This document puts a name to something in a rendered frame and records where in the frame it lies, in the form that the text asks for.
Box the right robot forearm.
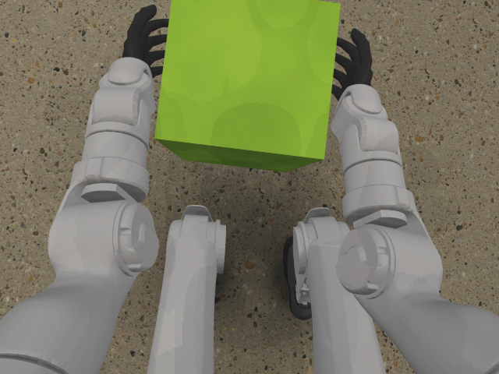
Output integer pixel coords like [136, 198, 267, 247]
[331, 84, 433, 243]

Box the robot right hand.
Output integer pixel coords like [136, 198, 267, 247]
[331, 28, 373, 101]

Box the left robot shin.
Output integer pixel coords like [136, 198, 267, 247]
[166, 205, 213, 255]

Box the left robot forearm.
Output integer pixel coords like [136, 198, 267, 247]
[48, 57, 156, 268]

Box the robot left hand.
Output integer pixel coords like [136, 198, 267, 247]
[122, 5, 169, 78]

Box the robot left upper arm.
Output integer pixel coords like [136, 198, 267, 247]
[0, 199, 159, 374]

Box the right robot shin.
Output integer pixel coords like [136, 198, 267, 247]
[294, 207, 350, 303]

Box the carton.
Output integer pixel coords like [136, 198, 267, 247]
[154, 0, 341, 172]

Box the robot right upper arm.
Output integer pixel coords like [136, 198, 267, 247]
[335, 224, 499, 374]

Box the robot shin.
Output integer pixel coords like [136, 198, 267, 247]
[166, 205, 213, 255]
[294, 207, 350, 303]

